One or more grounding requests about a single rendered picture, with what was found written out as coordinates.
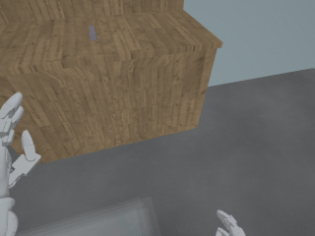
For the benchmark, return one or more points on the counter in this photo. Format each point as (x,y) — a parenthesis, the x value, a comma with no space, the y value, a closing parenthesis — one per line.
(145,76)

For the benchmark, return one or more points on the robot right hand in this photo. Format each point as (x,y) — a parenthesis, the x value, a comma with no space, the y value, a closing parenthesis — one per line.
(230,224)

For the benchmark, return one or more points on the tap lever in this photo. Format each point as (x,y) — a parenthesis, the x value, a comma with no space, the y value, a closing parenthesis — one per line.
(92,33)

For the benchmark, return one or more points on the robot left forearm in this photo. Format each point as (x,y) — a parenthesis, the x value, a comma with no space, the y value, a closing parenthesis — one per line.
(9,222)

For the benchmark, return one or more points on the robot left hand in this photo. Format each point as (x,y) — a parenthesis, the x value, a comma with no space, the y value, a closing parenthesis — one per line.
(11,113)

